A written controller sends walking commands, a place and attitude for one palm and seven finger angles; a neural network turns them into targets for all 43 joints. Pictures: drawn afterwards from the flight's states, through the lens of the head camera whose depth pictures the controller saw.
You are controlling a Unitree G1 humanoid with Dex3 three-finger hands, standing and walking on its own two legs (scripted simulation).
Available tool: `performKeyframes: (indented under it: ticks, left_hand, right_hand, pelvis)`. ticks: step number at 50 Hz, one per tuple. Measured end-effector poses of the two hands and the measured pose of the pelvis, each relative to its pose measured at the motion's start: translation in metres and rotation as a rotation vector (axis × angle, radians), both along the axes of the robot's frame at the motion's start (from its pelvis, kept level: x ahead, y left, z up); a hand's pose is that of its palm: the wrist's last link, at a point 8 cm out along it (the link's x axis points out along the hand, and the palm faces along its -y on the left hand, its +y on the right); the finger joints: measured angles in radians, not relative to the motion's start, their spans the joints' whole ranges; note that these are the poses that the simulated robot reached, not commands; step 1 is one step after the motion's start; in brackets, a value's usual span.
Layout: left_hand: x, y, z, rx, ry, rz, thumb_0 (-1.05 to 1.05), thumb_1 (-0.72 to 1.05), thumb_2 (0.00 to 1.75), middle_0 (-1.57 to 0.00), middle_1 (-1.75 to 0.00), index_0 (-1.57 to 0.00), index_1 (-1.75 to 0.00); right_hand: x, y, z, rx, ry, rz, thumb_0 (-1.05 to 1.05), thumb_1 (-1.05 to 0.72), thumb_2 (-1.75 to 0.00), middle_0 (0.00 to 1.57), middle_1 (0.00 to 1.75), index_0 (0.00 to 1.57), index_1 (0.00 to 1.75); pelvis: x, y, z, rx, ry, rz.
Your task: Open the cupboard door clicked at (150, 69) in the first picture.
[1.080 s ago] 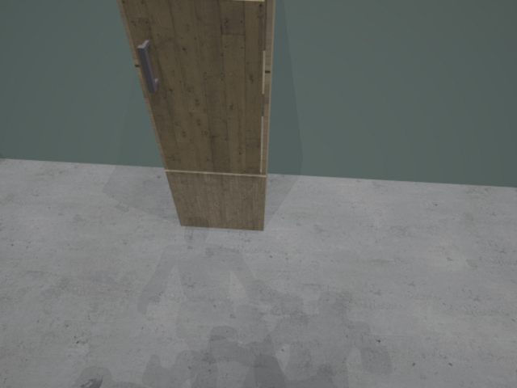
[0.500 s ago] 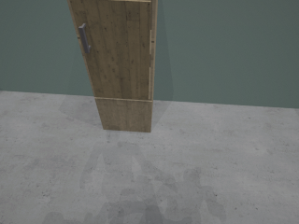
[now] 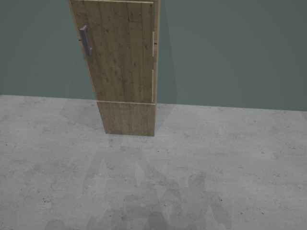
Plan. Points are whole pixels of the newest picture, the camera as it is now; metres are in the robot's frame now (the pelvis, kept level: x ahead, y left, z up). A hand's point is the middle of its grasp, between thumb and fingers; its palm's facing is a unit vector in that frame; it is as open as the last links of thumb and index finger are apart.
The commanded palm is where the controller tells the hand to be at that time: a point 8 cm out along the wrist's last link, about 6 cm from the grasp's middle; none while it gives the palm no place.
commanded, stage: look at it before walking up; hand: left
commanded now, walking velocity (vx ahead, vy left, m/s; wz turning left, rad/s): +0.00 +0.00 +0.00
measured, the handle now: (87, 40) +0.92 +0.38 +0.05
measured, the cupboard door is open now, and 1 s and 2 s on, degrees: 0 0 0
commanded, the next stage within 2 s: walk to a spot facing it in 0.36 s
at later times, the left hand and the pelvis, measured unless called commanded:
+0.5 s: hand out of the picture +0.07 +0.25 -0.15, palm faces -0.02 -0.94 -0.34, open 7.4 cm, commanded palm none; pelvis +0.00 +0.00 +0.00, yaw +0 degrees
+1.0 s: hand out of the picture -0.01 +0.25 -0.19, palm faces +0.26 -0.94 -0.22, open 7.4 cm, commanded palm none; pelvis -0.03 +0.03 -0.01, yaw +15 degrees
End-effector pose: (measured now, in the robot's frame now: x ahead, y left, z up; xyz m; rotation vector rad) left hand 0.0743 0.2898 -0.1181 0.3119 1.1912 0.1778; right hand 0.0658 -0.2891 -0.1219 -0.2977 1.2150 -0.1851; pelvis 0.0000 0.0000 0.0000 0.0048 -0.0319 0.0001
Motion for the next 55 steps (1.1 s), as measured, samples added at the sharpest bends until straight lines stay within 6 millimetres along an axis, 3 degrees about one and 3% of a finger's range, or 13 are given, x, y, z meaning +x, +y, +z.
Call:
performKeyframes:
  ticks: [25, 31, 38, 44, 50, 55]
  left_hand:
    - [-0.007, 0.005, 0.001, 0.009, 0.021, 0.017, 0.01, 0.90, 0.90, -0.20, -0.30, -0.20, -0.30]
    - [-0.010, 0.002, -0.002, 0.010, 0.009, 0.055, 0.01, 0.90, 0.90, -0.20, -0.30, -0.20, -0.30]
    - [-0.039, -0.008, -0.022, -0.047, -0.011, 0.135, 0.00, 0.90, 0.90, -0.20, -0.30, -0.20, -0.30]
    - [-0.076, 0.002, -0.049, -0.105, 0.019, 0.236, 0.00, 0.90, 0.90, -0.20, -0.30, -0.20, -0.30]
    - [-0.103, 0.004, -0.037, -0.121, 0.048, 0.317, 0.01, 0.91, 0.90, -0.20, -0.30, -0.20, -0.30]
    - [-0.116, 0.002, -0.025, -0.108, 0.031, 0.375, 0.01, 0.91, 0.90, -0.20, -0.30, -0.20, -0.30]
  right_hand:
    - [0.011, -0.001, 0.003, -0.008, -0.008, 0.016, 0.01, -0.90, -0.89, 0.21, 0.30, 0.20, 0.30]
    - [0.009, 0.005, -0.004, 0.003, 0.013, 0.033, 0.00, -0.90, -0.89, 0.20, 0.30, 0.20, 0.30]
    - [0.002, 0.036, -0.019, 0.041, 0.072, 0.075, 0.00, -0.90, -0.89, 0.20, 0.30, 0.20, 0.30]
    - [-0.003, 0.074, -0.027, 0.057, 0.075, 0.136, 0.00, -0.90, -0.89, 0.20, 0.30, 0.20, 0.30]
    - [-0.010, 0.097, -0.018, 0.080, 0.106, 0.172, 0.00, -0.90, -0.89, 0.21, 0.30, 0.20, 0.30]
    - [-0.003, 0.099, -0.015, 0.090, 0.105, 0.207, 0.00, -0.90, -0.89, 0.21, 0.30, 0.20, 0.30]
  pelvis:
    - [0.003, 0.001, 0.001, -0.001, -0.002, 0.005]
    - [0.000, 0.000, -0.003, 0.000, 0.009, 0.040]
    - [-0.010, 0.010, -0.013, -0.015, 0.004, 0.134]
    - [-0.019, 0.029, -0.027, -0.006, 0.003, 0.213]
    - [-0.026, 0.034, -0.012, -0.021, 0.031, 0.262]
    - [-0.028, 0.030, -0.006, -0.037, 0.043, 0.317]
